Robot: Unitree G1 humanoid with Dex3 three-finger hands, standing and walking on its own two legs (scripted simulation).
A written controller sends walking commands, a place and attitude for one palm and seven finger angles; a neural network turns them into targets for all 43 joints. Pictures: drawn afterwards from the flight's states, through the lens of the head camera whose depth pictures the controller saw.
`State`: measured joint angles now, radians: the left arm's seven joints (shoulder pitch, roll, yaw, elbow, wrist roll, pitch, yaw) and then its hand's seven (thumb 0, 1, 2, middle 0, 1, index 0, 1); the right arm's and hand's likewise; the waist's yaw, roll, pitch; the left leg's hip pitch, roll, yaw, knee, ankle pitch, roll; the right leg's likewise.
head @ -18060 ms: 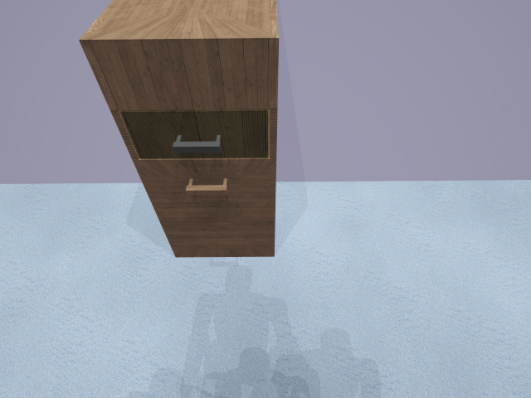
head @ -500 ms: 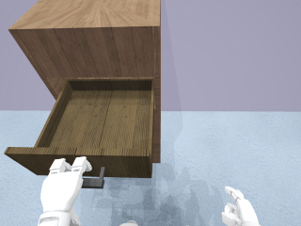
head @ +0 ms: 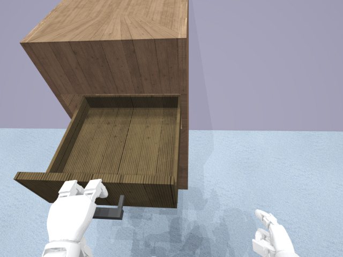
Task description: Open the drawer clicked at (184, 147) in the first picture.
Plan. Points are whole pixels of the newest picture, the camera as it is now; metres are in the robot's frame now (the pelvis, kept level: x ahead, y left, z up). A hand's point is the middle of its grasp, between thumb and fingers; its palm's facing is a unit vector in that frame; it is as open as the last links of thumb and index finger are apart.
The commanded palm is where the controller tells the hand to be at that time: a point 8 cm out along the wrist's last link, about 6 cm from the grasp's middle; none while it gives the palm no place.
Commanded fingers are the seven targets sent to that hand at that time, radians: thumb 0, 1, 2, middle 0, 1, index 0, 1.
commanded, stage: lift the hand off the handle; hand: left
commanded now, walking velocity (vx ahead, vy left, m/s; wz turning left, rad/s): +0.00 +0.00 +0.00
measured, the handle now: (99, 205) +0.25 +0.22 -0.05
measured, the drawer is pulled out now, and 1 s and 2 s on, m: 0.30 0.30 0.30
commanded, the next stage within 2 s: draw the hand back to the body in 1.06 s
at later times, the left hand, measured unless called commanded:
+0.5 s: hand (77, 207) +0.21 +0.22 +0.05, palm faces +0.06 -0.12 -0.99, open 13.7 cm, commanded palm +0.18 +0.21 +0.11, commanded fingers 0.00 -0.50 0.30 -0.30 -1.20 -0.30 -1.20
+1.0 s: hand (67, 205) +0.20 +0.22 +0.09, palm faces +0.05 -0.13 -0.99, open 13.8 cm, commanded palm +0.17 +0.22 +0.14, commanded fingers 0.00 -0.50 0.30 -0.30 -1.20 -0.30 -1.20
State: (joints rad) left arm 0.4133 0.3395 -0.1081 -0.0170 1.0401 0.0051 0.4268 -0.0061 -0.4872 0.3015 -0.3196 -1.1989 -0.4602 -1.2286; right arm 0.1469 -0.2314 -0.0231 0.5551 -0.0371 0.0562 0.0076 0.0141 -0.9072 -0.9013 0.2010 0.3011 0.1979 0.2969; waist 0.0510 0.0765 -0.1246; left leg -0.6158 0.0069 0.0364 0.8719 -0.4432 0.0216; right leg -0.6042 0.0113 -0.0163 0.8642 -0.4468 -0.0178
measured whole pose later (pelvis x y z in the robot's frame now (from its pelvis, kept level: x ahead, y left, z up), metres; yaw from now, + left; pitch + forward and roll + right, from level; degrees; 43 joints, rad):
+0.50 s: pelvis +0.00 -0.01 +0.02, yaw -1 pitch +7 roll +0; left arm 0.44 0.36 -0.07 -0.16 0.99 0.04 0.36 -0.01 -0.49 0.30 -0.33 -1.20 -0.35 -1.21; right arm 0.14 -0.23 -0.01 0.55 -0.01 0.06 0.02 0.01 -0.91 -0.90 0.20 0.30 0.20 0.30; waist 0.07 0.08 -0.11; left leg -0.48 0.01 0.05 0.75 -0.40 0.01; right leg -0.48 0.02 0.00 0.76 -0.40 -0.02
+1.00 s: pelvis +0.01 -0.01 +0.03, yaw -1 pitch +4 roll +0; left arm 0.50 0.40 -0.04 -0.29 0.95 0.02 0.25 -0.01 -0.49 0.30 -0.32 -1.20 -0.32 -1.20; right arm 0.14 -0.24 -0.01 0.55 -0.01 0.06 0.03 0.02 -0.91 -0.90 0.20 0.30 0.20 0.30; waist 0.09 0.10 -0.09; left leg -0.36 0.01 0.05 0.65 -0.36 0.01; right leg -0.36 0.02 0.00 0.65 -0.36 -0.02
